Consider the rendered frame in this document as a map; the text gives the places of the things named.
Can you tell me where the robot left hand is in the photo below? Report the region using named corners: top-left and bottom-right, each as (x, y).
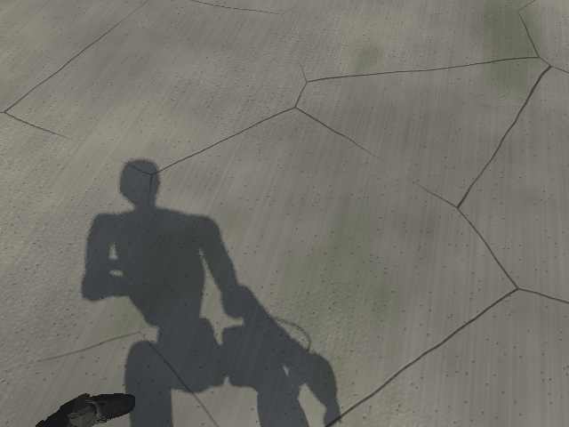
top-left (36, 393), bottom-right (135, 427)

